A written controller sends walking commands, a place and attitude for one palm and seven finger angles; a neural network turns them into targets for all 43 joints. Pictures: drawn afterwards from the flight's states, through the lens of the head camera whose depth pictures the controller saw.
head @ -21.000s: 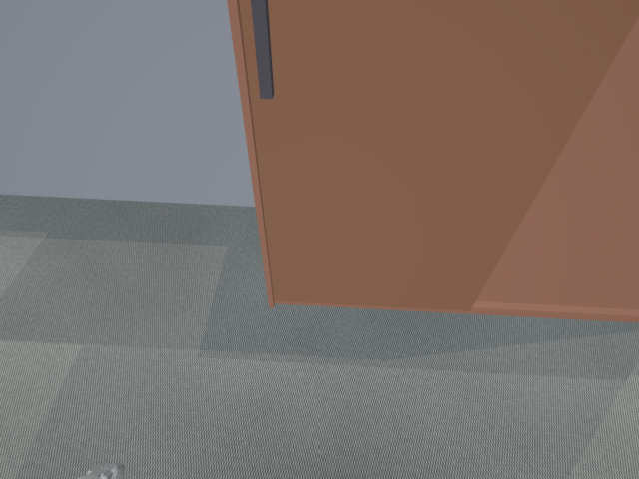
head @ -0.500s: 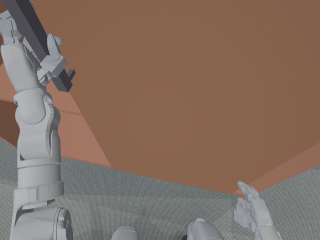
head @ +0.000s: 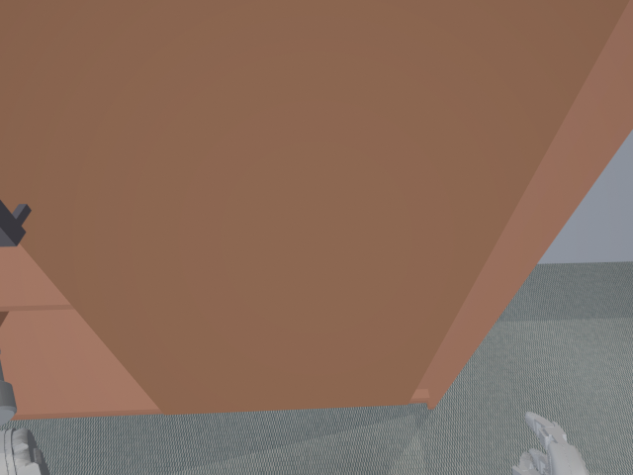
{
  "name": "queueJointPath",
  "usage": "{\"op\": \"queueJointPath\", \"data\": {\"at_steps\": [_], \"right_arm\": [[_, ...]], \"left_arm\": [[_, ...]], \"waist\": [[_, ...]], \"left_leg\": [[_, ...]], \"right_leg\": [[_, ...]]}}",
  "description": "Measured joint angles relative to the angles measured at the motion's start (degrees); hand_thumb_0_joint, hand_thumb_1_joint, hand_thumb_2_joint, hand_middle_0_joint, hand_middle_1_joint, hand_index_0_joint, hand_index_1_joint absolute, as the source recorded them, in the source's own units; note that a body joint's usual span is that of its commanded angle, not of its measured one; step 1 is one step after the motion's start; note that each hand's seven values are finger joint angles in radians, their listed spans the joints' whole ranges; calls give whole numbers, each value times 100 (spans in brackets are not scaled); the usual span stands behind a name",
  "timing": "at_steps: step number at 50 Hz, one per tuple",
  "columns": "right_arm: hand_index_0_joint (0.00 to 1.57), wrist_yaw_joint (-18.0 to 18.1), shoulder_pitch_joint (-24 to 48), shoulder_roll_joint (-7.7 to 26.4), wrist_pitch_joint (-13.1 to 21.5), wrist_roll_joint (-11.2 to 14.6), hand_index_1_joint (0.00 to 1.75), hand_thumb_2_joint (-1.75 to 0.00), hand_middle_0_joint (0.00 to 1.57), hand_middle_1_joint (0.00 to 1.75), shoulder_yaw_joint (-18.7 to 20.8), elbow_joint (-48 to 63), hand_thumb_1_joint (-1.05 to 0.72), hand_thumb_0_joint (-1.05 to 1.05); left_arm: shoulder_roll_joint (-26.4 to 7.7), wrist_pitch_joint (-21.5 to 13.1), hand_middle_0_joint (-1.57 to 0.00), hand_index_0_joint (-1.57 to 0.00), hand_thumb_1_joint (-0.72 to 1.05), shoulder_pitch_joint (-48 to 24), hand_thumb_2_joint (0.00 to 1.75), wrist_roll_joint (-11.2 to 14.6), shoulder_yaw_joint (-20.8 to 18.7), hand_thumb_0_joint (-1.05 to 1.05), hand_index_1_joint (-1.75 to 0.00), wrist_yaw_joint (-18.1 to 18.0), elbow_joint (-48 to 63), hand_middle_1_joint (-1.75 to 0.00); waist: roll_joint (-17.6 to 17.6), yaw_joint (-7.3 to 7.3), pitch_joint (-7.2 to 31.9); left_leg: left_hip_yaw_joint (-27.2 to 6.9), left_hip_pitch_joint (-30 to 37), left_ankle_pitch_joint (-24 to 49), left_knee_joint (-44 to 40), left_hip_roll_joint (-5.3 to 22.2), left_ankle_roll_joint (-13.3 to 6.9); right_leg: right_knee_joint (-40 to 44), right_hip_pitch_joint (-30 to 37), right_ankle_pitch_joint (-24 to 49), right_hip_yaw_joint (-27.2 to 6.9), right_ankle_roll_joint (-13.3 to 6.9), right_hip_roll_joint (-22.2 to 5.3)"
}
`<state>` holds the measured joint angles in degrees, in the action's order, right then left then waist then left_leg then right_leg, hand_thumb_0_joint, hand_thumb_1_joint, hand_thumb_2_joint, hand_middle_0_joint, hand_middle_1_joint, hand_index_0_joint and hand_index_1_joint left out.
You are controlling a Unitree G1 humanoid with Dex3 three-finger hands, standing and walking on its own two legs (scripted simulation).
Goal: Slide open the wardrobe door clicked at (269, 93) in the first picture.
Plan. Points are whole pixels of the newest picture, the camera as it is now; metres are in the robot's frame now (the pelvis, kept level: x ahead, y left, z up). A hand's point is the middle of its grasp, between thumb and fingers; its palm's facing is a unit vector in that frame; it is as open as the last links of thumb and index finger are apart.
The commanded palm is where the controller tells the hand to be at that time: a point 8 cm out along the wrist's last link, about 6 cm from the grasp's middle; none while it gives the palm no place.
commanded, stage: stop walking and hold the door there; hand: left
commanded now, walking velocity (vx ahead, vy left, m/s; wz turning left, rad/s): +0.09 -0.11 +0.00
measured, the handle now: out of the picture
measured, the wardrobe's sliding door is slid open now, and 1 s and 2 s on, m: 0.62 0.62 0.62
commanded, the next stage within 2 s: none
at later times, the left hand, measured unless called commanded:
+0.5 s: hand out of the picture +0.34 +0.37 +0.23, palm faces +0.71 -0.68 -0.19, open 7.4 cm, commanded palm +0.29 +0.39 +0.20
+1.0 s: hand out of the picture +0.33 +0.39 +0.23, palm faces +0.60 -0.76 -0.24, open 7.6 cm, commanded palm +0.29 +0.40 +0.20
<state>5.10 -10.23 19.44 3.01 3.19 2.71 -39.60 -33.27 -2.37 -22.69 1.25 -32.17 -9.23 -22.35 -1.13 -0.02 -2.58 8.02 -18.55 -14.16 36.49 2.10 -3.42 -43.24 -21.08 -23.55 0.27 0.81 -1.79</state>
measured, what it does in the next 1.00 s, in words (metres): steps on the spot: right foot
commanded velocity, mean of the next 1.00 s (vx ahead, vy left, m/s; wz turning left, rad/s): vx -0.05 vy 0.11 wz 0.09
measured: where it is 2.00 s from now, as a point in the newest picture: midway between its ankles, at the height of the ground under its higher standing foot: outside the picture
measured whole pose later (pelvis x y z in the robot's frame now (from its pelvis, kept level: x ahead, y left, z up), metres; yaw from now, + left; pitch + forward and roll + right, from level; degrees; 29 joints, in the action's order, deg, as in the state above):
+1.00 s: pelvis -0.05 +0.05 +0.00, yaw -2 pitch -1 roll +0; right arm 5.4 -10.9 17.6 1.8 3.5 1.7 -40.0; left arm -33.7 -6.7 -30.7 1.6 -27.1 -6.8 -35.8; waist -3.5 -0.4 -2.7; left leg 6.7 -19.6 -12.1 32.7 -0.2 -3.7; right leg -50.6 -21.0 -30.1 2.6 2.7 -6.5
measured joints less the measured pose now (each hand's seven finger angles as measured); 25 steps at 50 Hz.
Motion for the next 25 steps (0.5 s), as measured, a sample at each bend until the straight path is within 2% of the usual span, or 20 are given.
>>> {"op": "queueJointPath", "data": {"at_steps": [2, 4, 9, 11, 13, 17, 25], "right_arm": [[20, 19, -227, -66, 49, -48, 29, -90, 20, 30, -31, -15, -91, 1], [19, 26, -447, -158, 96, -74, 29, -90, 19, 30, -88, -46, -91, 1], [20, -13, -805, -398, 121, -108, 29, -90, 20, 30, -321, -113, -90, 1], [20, -30, -844, -472, 110, -126, 29, -90, 20, 30, -406, -110, -90, 1], [20, -50, -817, -535, 95, -153, 30, -90, 20, 30, -462, -79, -90, 1], [20, -17, -678, -443, 56, -127, 30, -90, 20, 30, -384, -173, -90, 1], [20, 62, -735, -83, -45, -59, 30, -90, 20, 30, -173, -232, -90, 1]], "left_arm": [[59, -26, -40, -8, 64, 83, 83, -20, 32, -7, -114, -76, -171, -137], [75, -13, -38, -7, 65, 160, 81, -16, 62, -7, -115, -90, -304, -136], [-129, 20, -37, -6, 66, 295, 79, 76, 66, -6, -120, -21, -621, -132], [-285, -3, -37, -5, 66, 305, 79, 101, -15, -6, -121, 29, -791, -131], [-505, -24, -38, -5, 66, 270, 79, 92, -152, -7, -122, 93, -970, -130], [-585, -76, -38, -5, 66, 112, 80, 19, -408, -6, -122, 99, -1423, -128], [-664, -146, -36, -8, 66, -285, 80, -32, -297, -5, -123, 109, -2098, -128]], "waist": [[-58, 34, 162], [-128, 68, 288], [-173, 53, 514], [-113, 62, 565], [56, 71, 600], [-130, 178, 542], [-194, 180, 651]], "left_leg": [[20, 140, -8, -271, 68, -11], [3, 280, 195, -642, 129, 31], [113, 444, 569, -1281, 243, 94], [205, 387, 612, -1312, 229, 126], [360, 219, 562, -1145, 151, 153], [361, 64, 505, -922, 287, 182], [321, -27, 465, -769, 322, 189]], "right_leg": [[-547, -43, -152, 1, -33, 109], [-567, 86, -102, 105, 2, 150], [695, 709, 86, 348, 20, 135], [1371, 986, 395, 385, -17, 82], [1811, 1124, 857, 280, -57, -52], [1592, 954, 816, 269, -7, 46], [1440, 878, 732, 298, -31, 67]]}}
